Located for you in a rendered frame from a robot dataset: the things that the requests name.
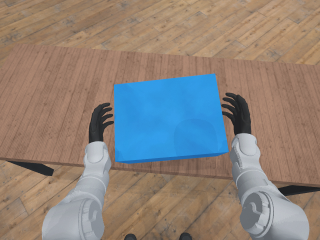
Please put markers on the left robot upper arm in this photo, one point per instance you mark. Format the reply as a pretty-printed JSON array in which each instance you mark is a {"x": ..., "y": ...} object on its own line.
[{"x": 76, "y": 220}]

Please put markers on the right robot forearm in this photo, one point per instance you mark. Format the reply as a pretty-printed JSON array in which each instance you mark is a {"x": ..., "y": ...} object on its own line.
[{"x": 246, "y": 169}]

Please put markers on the right robot hand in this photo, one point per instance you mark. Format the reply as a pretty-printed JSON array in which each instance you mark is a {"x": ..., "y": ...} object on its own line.
[{"x": 241, "y": 116}]

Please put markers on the right robot upper arm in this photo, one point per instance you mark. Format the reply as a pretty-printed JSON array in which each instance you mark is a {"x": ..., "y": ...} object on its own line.
[{"x": 268, "y": 217}]

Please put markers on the left robot forearm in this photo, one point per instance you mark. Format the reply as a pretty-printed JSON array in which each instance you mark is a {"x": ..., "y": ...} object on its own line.
[{"x": 95, "y": 178}]

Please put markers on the left robot hand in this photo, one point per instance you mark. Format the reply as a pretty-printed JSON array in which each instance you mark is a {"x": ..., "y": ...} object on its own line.
[{"x": 96, "y": 126}]

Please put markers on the carton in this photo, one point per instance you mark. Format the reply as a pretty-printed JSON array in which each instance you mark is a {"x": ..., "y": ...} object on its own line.
[{"x": 168, "y": 119}]

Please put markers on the table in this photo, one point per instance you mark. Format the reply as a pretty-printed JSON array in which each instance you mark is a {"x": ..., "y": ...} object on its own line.
[{"x": 48, "y": 94}]

